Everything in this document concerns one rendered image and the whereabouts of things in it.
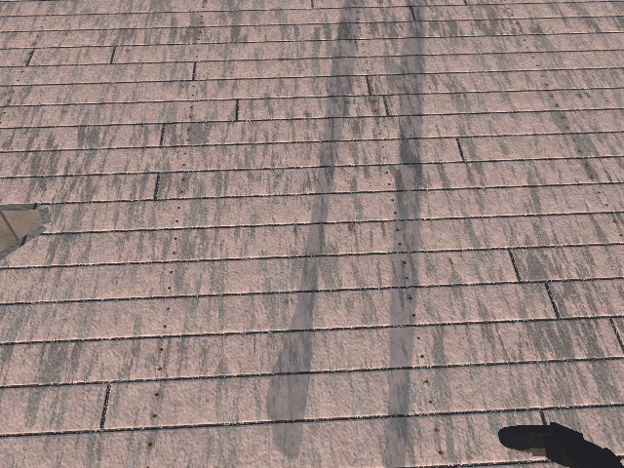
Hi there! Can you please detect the robot right hand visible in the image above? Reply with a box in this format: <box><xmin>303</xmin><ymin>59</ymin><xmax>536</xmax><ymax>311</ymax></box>
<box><xmin>498</xmin><ymin>422</ymin><xmax>624</xmax><ymax>468</ymax></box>

